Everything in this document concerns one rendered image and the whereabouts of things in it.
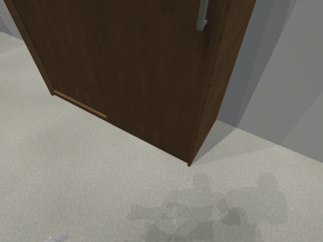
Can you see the handle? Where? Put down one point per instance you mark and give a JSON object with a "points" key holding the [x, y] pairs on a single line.
{"points": [[201, 22]]}

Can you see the wardrobe door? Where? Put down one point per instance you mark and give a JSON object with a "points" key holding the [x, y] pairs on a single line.
{"points": [[152, 65], [56, 31]]}

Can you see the left robot hand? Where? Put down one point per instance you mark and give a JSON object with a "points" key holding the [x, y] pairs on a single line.
{"points": [[58, 237]]}

